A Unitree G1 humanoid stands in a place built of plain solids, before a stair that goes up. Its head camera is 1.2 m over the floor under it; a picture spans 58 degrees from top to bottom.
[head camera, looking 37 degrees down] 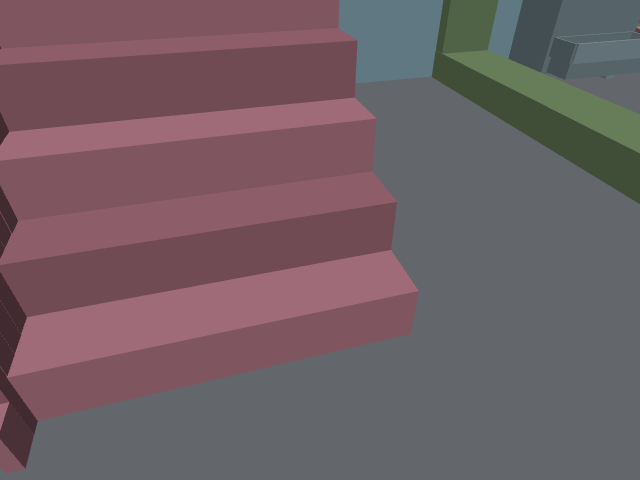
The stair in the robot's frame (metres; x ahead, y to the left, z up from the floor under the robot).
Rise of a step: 0.21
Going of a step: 0.23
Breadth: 1.26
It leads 16 degrees to the left of straight ahead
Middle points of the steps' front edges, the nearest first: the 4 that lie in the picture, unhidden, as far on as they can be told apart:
0.86 0.28 0.21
1.08 0.34 0.42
1.30 0.40 0.63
1.51 0.47 0.84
